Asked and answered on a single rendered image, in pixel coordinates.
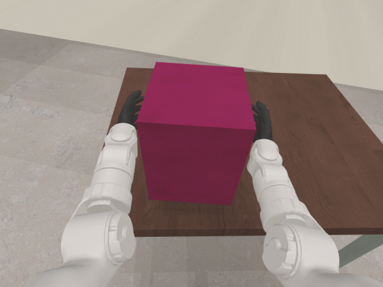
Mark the carton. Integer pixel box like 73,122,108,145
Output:
136,62,256,205

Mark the right robot forearm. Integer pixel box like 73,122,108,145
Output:
247,139,324,233

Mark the table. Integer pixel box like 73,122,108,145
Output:
102,68,383,268

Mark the robot left hand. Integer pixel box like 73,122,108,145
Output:
117,90,145,129

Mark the robot right hand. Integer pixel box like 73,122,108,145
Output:
251,101,273,143

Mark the left robot forearm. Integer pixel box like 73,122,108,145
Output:
61,123,138,257

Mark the robot right upper arm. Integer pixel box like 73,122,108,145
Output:
262,222,383,287

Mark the robot left upper arm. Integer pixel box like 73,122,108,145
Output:
22,209,136,287

